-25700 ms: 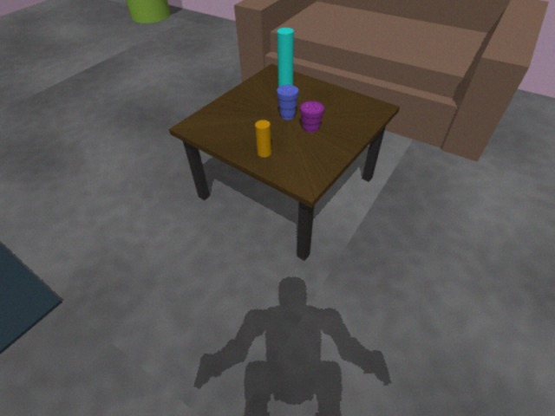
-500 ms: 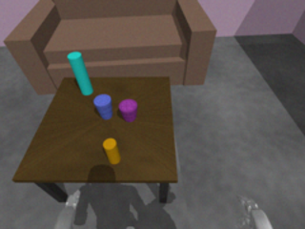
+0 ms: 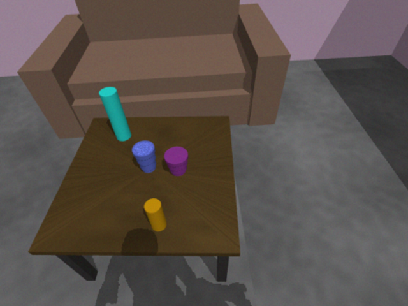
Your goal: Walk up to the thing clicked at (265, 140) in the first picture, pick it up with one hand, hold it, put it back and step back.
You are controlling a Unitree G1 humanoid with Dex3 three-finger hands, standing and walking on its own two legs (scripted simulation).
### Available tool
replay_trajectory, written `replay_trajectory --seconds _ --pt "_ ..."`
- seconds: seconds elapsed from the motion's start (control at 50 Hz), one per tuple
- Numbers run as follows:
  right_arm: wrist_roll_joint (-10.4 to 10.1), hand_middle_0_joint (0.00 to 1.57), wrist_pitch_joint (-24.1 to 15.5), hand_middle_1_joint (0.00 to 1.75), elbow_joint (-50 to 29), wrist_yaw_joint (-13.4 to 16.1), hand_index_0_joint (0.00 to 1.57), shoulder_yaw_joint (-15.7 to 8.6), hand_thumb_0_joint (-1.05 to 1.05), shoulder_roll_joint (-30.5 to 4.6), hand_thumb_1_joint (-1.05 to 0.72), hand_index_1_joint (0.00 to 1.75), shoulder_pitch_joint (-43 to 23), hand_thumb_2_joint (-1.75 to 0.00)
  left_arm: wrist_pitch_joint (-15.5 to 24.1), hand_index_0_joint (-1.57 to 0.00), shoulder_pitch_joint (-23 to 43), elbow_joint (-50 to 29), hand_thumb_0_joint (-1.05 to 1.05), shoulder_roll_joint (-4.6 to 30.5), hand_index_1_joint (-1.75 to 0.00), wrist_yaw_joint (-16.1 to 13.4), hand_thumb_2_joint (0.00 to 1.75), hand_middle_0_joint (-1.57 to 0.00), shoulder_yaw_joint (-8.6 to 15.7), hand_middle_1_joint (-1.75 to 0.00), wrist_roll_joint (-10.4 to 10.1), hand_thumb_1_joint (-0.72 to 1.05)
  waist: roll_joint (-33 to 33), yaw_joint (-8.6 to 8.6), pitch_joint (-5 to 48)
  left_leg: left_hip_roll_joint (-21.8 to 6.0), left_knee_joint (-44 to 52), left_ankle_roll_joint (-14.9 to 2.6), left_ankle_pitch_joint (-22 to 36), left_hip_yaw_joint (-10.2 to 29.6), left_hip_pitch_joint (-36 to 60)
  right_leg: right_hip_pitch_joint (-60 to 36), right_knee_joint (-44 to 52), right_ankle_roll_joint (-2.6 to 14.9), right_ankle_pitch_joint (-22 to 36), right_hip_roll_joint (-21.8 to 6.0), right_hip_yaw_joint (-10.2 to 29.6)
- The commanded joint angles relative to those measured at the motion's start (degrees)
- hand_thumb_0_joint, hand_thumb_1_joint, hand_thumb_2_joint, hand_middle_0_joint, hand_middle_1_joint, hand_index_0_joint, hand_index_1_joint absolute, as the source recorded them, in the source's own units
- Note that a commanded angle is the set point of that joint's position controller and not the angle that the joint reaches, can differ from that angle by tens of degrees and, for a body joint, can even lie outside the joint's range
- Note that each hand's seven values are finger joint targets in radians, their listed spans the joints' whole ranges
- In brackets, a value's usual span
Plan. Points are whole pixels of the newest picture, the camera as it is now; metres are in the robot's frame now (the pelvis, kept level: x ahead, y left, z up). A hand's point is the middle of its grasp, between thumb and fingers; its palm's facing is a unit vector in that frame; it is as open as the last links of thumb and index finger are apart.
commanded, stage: stand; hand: left
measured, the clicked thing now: (156, 215) +0.47 +0.20 -0.28
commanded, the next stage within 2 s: step back in 1.92 s
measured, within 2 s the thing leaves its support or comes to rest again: neither
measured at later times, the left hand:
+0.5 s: hand out of the picture +0.05 +0.25 -0.14, palm faces -0.02 -0.94 -0.35, open 7.3 cm
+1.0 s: hand out of the picture +0.07 +0.24 -0.14, palm faces -0.02 -0.94 -0.35, open 7.3 cm
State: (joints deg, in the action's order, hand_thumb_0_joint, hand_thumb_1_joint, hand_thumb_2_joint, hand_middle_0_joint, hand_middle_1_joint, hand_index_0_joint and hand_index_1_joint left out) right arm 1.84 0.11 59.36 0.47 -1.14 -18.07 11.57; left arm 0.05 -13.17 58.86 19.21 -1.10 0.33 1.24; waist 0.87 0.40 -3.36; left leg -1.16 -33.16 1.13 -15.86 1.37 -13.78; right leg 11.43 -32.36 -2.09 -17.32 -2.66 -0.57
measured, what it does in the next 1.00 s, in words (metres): stands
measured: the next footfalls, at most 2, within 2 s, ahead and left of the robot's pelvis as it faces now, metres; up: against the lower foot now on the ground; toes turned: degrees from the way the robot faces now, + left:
none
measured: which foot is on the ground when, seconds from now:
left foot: down 0.00-1.00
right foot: down 0.00-1.00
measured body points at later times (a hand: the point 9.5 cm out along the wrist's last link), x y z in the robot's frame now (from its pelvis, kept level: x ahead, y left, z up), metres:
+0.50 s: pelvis -0.01 -0.01 +0.01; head -0.01 -0.01 +0.46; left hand +0.05 +0.29 -0.12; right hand +0.05 -0.30 -0.13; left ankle +0.03 +0.13 -0.73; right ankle +0.00 -0.14 -0.73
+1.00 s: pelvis +0.00 -0.01 +0.02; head +0.00 -0.01 +0.47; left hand +0.07 +0.29 -0.12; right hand +0.07 -0.30 -0.12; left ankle +0.03 +0.13 -0.73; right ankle +0.00 -0.14 -0.73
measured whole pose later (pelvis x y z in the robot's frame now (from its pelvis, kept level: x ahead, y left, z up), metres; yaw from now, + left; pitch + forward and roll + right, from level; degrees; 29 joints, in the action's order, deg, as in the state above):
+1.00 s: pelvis +0.00 -0.01 +0.02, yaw -1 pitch -4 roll +0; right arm 1.0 -0.1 66.0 -0.1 -0.6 -19.4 6.4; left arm 0.5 -6.4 66.6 19.2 -0.1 0.2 0.7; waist 0.7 0.0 -3.7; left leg -1.8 -20.0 1.8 -9.4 0.8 -6.9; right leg 5.3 -20.2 -1.7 -11.1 -2.0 -0.4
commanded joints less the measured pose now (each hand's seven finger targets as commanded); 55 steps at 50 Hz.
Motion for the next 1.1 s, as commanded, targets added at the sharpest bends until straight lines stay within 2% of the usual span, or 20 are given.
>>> replay_trajectory --seconds 0.0,0.06,0.08,0.12,0.26,0.3,0.34,0.38,0.42,0.5,0.56,0.62,0.72,0.78,0.8,0.86,0.9,1.04,1.06,1.08 --pt "-0.54 0.20 -1.53 0.30 -2.17 0.90 0.20 -2.06 0.00 -11.79 -0.90 0.30 -2.95 -0.90 1.44 -0.20 2.68 -1.17 0.00 11.46 -0.30 -0.72 0.90 -0.20 2.25 -0.30 0.06 0.90 0.85 -0.19 2.26 -4.25 10.29 -2.75 6.24 5.28 2.57 -1.36 9.89 3.61 6.52 -3.59 4.20" --pt "-0.65 0.20 -1.38 0.30 -0.83 0.84 0.20 -1.83 0.00 -11.38 -0.90 0.30 -3.19 -0.90 1.50 -0.20 3.84 0.49 0.00 11.64 -0.30 -0.67 0.90 -0.20 2.01 -0.30 0.08 0.90 -1.12 -0.24 0.48 -4.03 12.01 -2.21 5.58 4.99 3.08 -1.18 12.32 3.19 4.88 -3.66 4.29" --pt "-0.63 0.20 -1.31 0.30 -0.33 0.80 0.20 -1.78 0.00 -11.34 -0.90 0.30 -2.96 -0.90 1.38 -0.20 4.59 1.00 0.00 11.82 -0.30 -0.62 0.90 -0.20 2.05 -0.30 -0.04 0.90 -0.41 -0.51 -0.55 -3.99 13.07 -2.10 3.48 4.89 2.16 -1.28 12.68 3.13 2.81 -3.52 4.27" --pt "-0.74 0.20 -1.46 0.30 0.20 0.72 0.20 -1.77 0.00 -11.44 -0.90 0.30 -3.64 -0.90 1.43 -0.20 4.96 1.70 0.00 11.36 -0.30 -0.50 0.90 -0.20 1.84 -0.30 -0.07 0.90 0.24 -0.28 0.66 -4.32 13.39 -2.14 5.50 4.74 3.32 -2.44 13.20 3.19 4.39 -3.95 4.42" --pt "-0.74 0.20 -1.30 0.30 1.77 0.59 0.20 -1.79 0.00 -11.87 -0.90 0.30 -4.92 -0.90 1.40 -0.20 6.75 3.51 0.00 11.49 -0.30 -0.33 0.90 -0.20 1.86 -0.30 -0.04 0.90 0.31 -0.33 -0.03 -4.50 15.17 -1.77 3.83 4.68 3.97 -2.55 14.97 2.69 3.40 -3.79 4.06" --pt "-0.82 0.20 -1.23 0.30 2.00 0.52 0.20 -1.81 0.00 -11.78 -0.90 0.30 -5.45 -0.90 1.47 -0.20 6.93 3.86 0.00 11.81 -0.30 -0.36 0.90 -0.20 1.90 -0.30 0.01 0.90 -0.75 -0.14 0.49 -4.55 15.16 -1.81 5.16 4.44 4.75 -2.79 15.59 2.70 3.57 -4.04 4.43" --pt "-0.83 0.20 -1.17 0.30 2.61 0.47 0.20 -1.71 0.00 -11.64 -0.90 0.30 -4.79 -0.90 1.46 -0.20 7.35 4.23 0.00 11.95 -0.30 -0.23 0.90 -0.20 1.88 -0.30 0.00 0.90 -1.25 -0.49 -0.32 -4.49 15.35 -1.77 3.40 4.15 4.79 -1.87 16.31 2.70 1.30 -4.02 4.79" --pt "-0.93 0.20 -1.26 0.30 2.46 0.39 0.20 -1.76 0.00 -11.96 -0.90 0.30 -5.78 -0.90 1.58 -0.20 7.50 4.21 0.00 12.04 -0.30 -0.23 0.90 -0.20 1.94 -0.30 -0.01 0.90 -0.25 -0.27 1.30 -4.72 15.18 -1.82 6.13 4.06 5.80 -3.14 16.12 2.70 4.73 -4.33 4.75" --pt "-0.86 0.20 -1.18 0.30 2.61 0.37 0.20 -1.63 0.00 -11.97 -0.90 0.30 -5.87 -0.90 1.68 -0.20 8.16 4.39 0.00 12.06 -0.30 -0.29 0.90 -0.20 2.01 -0.30 -0.05 0.90 -0.90 -0.29 1.06 -4.76 15.32 -1.92 6.19 3.88 5.09 -3.73 16.18 2.57 5.17 -4.42 4.87" --pt "-0.88 0.20 -0.91 0.30 3.16 0.34 0.20 -1.56 0.00 -12.16 -0.90 0.30 -5.30 -0.90 1.30 -0.20 8.36 4.74 0.00 12.50 -0.30 -0.08 0.90 -0.20 2.10 -0.30 -0.06 0.90 -0.62 -0.51 -0.63 -4.59 16.36 -1.73 2.18 3.93 3.90 -2.24 16.79 2.63 0.53 -4.10 4.80" --pt "-0.79 0.20 -1.13 0.30 3.07 0.42 0.20 -1.62 0.00 -12.60 -0.90 0.30 -5.92 -0.90 1.38 -0.20 7.98 4.90 0.00 12.41 -0.30 0.00 0.90 -0.20 2.11 -0.30 -0.19 0.90 0.00 -0.24 1.56 -5.12 16.28 -1.88 4.88 4.10 5.43 -3.48 16.01 2.76 4.36 -4.27 4.67" --pt "-0.97 0.20 -1.12 0.30 3.18 0.35 0.20 -1.51 0.00 -12.62 -0.90 0.30 -5.78 -0.90 1.36 -0.20 7.81 5.15 0.00 12.14 -0.30 0.04 0.90 -0.20 1.96 -0.30 -0.16 0.90 -0.90 -0.33 1.26 -5.10 16.19 -1.89 5.61 3.84 5.74 -3.27 16.42 2.69 3.84 -4.24 4.70" --pt "-0.94 0.20 -1.49 0.30 3.22 0.43 0.20 -1.33 0.00 -12.93 -0.90 0.30 -6.00 -0.90 1.68 -0.20 7.96 4.92 0.00 12.36 -0.30 0.01 0.90 -0.20 2.06 -0.30 -0.32 0.90 -0.70 -0.33 4.04 -5.57 15.61 -1.84 12.63 3.48 7.85 -5.43 15.19 2.47 13.18 -4.79 4.34" --pt "-0.96 0.20 -1.42 0.30 3.35 0.50 0.20 -1.31 0.00 -13.35 -0.90 0.30 -6.36 -0.90 1.56 -0.20 8.11 4.93 0.00 11.99 -0.30 -0.01 0.90 -0.20 2.02 -0.30 -0.38 0.90 -0.37 -0.34 3.57 -5.69 15.76 -1.82 13.02 3.34 8.27 -5.08 15.44 2.27 13.23 -4.55 4.09" --pt "-1.03 0.20 -1.31 0.30 3.54 0.50 0.20 -1.31 0.00 -13.26 -0.90 0.30 -6.20 -0.90 1.36 -0.20 8.11 5.15 0.00 12.00 -0.30 0.01 0.90 -0.20 1.98 -0.30 -0.40 0.90 -0.88 -0.63 2.23 -5.53 16.42 -1.68 10.32 3.52 7.42 -4.10 15.86 2.25 10.24 -4.31 3.93" --pt "-1.02 0.20 -1.31 0.30 3.57 0.46 0.20 -1.39 0.00 -13.45 -0.90 0.30 -6.46 -0.90 1.34 -0.20 8.20 4.93 0.00 12.01 -0.30 0.09 0.90 -0.20 1.98 -0.30 -0.33 0.90 -0.61 -0.44 2.36 -5.66 16.55 -1.58 10.62 3.40 7.72 -4.38 16.09 2.34 10.00 -4.38 4.04" --pt "-0.94 0.20 -1.13 0.30 3.63 0.44 0.20 -1.33 0.00 -13.04 -0.90 0.30 -6.28 -0.90 1.29 -0.20 8.65 4.75 0.00 12.32 -0.30 0.08 0.90 -0.20 2.12 -0.30 -0.32 0.90 -1.11 -0.55 1.61 -5.61 16.99 -1.58 8.60 3.32 6.63 -4.03 16.47 2.42 7.91 -4.37 4.19" --pt "-1.02 0.20 -1.36 0.30 3.42 0.30 0.20 -1.37 0.00 -13.23 -0.90 0.30 -6.75 -0.90 1.49 -0.20 9.08 4.30 0.00 12.55 -0.30 0.22 0.90 -0.20 2.27 -0.30 -0.40 0.90 -0.82 -0.62 2.35 -5.75 17.02 -1.49 9.83 3.37 7.03 -4.67 16.46 2.49 9.35 -4.62 4.41" --pt "-0.99 0.20 -1.31 0.30 3.49 0.30 0.20 -1.36 0.00 -13.41 -0.90 0.30 -6.71 -0.90 1.44 -0.20 8.76 4.27 0.00 12.34 -0.30 0.33 0.90 -0.20 2.21 -0.30 -0.42 0.90 -0.10 -0.66 1.95 -5.50 17.42 -1.42 8.05 3.31 6.79 -4.11 16.81 2.44 8.54 -4.44 4.36" --pt "-1.02 0.20 -1.44 0.30 3.30 0.30 0.20 -1.49 0.00 -13.61 -0.90 0.30 -7.08 -0.90 1.52 -0.20 8.51 4.12 0.00 12.61 -0.30 0.28 0.90 -0.20 2.32 -0.30 -0.38 0.90 0.22 -0.49 2.88 -5.74 16.95 -1.55 9.74 3.38 7.48 -5.01 16.42 2.53 10.38 -4.67 4.33"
